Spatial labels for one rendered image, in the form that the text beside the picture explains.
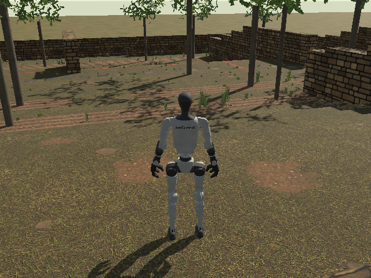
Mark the robot left forearm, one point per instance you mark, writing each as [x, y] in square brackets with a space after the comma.
[158, 155]

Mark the right robot thigh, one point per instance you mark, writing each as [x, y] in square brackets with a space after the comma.
[199, 175]

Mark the right robot foot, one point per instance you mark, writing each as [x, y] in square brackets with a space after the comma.
[199, 232]

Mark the robot right upper arm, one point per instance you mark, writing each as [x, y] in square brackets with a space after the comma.
[203, 122]

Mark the robot left hand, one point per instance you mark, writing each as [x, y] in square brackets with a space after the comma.
[154, 169]

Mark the robot right forearm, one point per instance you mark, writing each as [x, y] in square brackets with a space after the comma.
[212, 155]

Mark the robot right hand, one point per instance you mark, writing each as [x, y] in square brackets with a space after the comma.
[214, 169]

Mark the robot left upper arm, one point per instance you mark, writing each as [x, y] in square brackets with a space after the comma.
[167, 122]

